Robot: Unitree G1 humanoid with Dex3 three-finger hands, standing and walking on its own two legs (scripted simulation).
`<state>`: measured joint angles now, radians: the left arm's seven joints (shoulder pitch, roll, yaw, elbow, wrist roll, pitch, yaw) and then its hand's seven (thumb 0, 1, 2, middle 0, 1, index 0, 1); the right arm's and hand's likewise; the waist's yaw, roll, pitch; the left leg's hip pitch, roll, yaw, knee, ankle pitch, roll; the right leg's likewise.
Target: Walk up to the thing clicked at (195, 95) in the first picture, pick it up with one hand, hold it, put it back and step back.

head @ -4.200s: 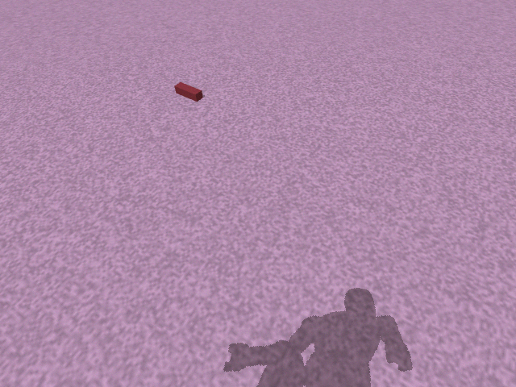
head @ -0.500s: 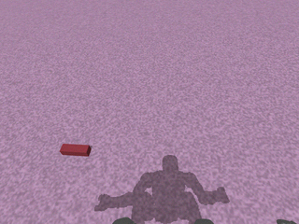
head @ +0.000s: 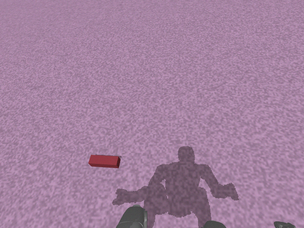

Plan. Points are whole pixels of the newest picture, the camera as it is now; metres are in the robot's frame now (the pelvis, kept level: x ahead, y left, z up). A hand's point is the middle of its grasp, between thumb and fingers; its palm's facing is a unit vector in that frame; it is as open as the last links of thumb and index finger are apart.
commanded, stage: walk up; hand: left
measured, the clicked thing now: (104, 161) +0.61 +0.46 -0.71
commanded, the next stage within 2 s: none
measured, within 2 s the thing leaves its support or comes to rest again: neither
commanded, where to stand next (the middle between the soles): +0.19 +0.22 m, yaw -5 degrees
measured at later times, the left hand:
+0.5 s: hand (12, 215) +0.17 +0.48 -0.12, palm faces -0.04 -0.82 -0.56, open 7.4 cm
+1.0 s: hand (12, 184) +0.28 +0.57 -0.16, palm faces -0.11 -0.92 -0.38, open 7.4 cm
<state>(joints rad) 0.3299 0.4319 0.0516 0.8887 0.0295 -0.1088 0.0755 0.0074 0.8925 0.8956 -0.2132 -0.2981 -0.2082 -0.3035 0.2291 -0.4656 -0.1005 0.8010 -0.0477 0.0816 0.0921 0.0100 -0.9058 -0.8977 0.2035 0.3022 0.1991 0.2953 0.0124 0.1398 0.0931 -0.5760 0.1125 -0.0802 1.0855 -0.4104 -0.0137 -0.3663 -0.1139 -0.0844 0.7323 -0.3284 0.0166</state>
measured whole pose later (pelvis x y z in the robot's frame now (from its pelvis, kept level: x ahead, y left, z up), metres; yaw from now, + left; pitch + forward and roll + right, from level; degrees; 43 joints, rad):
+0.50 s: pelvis +0.11 +0.18 -0.01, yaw -1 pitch -2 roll -2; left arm 0.30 0.41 0.03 0.87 0.02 -0.10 0.10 0.01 0.89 0.90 -0.21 -0.30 -0.21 -0.30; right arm 0.31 -0.45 -0.09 0.79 -0.05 0.11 0.06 0.01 -0.91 -0.90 0.20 0.30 0.20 0.30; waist -0.02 0.13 0.12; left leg -0.52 -0.02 -0.04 1.23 -0.50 0.01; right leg -0.42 -0.05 -0.13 0.78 -0.31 -0.03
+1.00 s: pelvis +0.17 +0.30 -0.01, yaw -5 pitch -1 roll -1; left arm 0.13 0.43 0.07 0.93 0.03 0.04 -0.01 0.01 0.90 0.90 -0.21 -0.30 -0.20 -0.30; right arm 0.23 -0.40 -0.03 0.89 -0.01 -0.07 -0.05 0.01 -0.90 -0.90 0.21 0.30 0.21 0.30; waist 0.00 -0.04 0.14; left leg -0.40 0.07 0.06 0.84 -0.42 0.00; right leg -0.51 -0.03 0.03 1.08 -0.51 -0.02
